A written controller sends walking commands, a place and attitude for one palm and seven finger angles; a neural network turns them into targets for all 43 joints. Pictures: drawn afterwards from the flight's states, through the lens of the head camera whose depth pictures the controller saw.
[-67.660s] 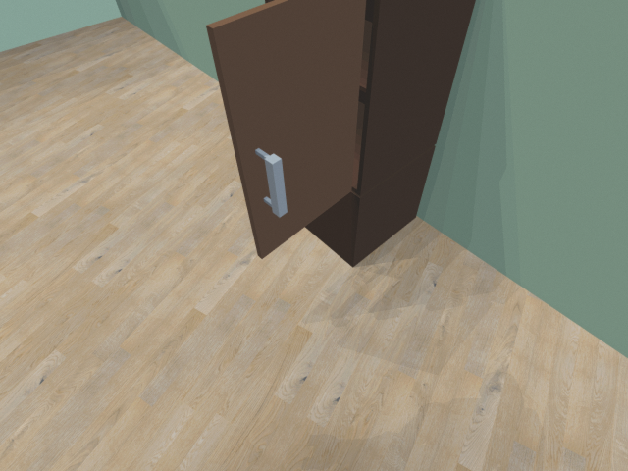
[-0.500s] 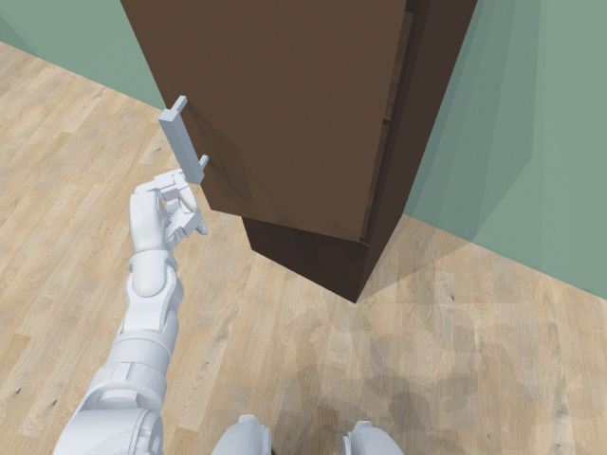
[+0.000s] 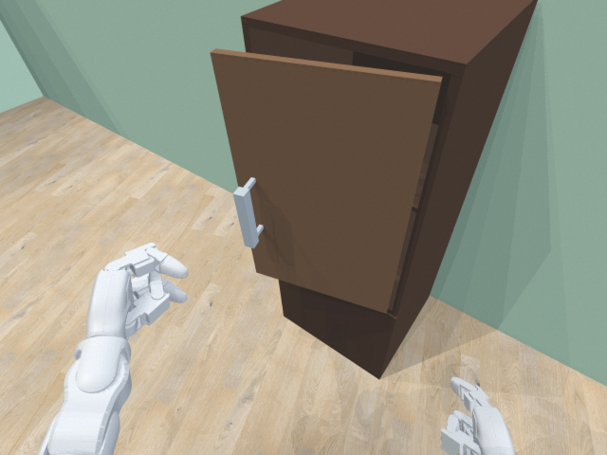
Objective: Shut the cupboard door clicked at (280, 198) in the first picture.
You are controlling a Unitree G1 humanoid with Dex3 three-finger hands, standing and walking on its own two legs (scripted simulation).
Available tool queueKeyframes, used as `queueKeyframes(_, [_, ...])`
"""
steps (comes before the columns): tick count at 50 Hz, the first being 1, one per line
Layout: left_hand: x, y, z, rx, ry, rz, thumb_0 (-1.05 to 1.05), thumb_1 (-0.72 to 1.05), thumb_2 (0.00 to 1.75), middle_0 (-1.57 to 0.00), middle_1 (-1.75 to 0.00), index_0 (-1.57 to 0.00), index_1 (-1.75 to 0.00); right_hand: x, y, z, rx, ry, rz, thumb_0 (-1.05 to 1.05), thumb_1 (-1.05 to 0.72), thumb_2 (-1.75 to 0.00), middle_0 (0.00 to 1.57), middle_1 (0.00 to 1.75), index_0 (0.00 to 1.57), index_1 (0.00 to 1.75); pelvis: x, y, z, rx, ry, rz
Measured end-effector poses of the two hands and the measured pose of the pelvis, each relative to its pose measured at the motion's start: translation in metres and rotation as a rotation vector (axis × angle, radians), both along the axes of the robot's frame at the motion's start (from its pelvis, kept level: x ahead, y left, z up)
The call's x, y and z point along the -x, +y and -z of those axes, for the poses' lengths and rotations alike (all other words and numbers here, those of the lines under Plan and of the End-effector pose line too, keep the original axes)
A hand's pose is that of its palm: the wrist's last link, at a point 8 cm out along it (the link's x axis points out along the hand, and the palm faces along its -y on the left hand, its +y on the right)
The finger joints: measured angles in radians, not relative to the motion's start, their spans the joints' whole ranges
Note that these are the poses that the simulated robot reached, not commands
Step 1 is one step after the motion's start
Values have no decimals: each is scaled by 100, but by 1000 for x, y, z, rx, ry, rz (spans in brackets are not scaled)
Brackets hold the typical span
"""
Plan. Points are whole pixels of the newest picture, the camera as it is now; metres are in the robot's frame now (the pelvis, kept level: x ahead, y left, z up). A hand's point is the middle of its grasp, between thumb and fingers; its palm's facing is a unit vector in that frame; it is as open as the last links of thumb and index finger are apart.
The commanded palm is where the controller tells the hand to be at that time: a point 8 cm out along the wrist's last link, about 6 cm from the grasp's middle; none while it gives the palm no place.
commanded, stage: draw the hand back to the body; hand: left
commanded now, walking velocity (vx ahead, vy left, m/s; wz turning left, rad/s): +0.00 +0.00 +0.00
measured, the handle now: (251, 213) +0.61 +0.17 -0.07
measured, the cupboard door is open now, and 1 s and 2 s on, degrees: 15 15 15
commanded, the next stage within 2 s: step back with the hand held close in 0.78 s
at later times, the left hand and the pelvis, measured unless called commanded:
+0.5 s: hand (17, 325) +0.19 +0.28 +0.18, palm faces +0.51 -0.74 -0.45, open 6.8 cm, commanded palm +0.15 +0.30 +0.19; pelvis +0.01 +0.00 +0.01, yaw +1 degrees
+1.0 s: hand (46, 322) +0.20 +0.27 +0.17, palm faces +0.47 -0.77 -0.44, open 7.4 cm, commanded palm +0.15 +0.29 +0.19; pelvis +0.01 -0.01 +0.01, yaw +0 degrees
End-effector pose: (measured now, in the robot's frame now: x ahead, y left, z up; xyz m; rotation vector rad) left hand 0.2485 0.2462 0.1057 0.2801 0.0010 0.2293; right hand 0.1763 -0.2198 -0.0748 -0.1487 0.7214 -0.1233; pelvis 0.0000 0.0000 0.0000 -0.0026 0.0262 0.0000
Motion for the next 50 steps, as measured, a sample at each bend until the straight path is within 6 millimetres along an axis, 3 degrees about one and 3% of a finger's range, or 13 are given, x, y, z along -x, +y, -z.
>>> queueKeyframes(10, [48, 29, -28, -50, -12, -113, 1, 89, 90, -71, -86, -71, -86, -24, 27, -13, -18, -58, -100, 1, -90, -90, 20, 30, 20, 30, -8, 4, -10, -2, -51, -9])
queueKeyframes(20, [90, 59, -86, -221, -129, -234, 2, 89, 90, -44, -56, -44, -56, -21, 20, -8, -12, -49, -109, 1, -90, -90, 20, 30, 20, 30, -14, 3, -13, -1, -62, -11])
queueKeyframes(24, [103, 64, -97, -266, -144, -267, 1, 89, 90, -33, -45, -34, -45, -18, 14, -5, -10, -42, -99, 1, -90, -90, 20, 30, 20, 30, -14, 2, -13, -2, -64, -12])
queueKeyframes(33, [99, 55, -65, -170, -64, -273, 1, 89, 90, -23, -33, -23, -33, -8, -2, -2, 25, -15, -79, 1, -90, -90, 20, 30, 20, 30, -10, -4, -13, -7, -64, -14])
queueKeyframes(43, [93, 46, -92, -236, -166, -214, 1, 88, 90, -21, -31, -21, -31, -11, -7, -9, 16, -74, -48, 1, -90, -90, 20, 30, 20, 30, -12, -8, -13, -4, -75, -2])
queueKeyframes(50, [90, 57, -80, -245, -117, -231, 1, 89, 90, -21, -30, -21, -30, -8, -9, -4, 19, -26, -49, 1, -90, -90, 20, 30, 20, 30, -9, -6, -12, 14, -38, -9])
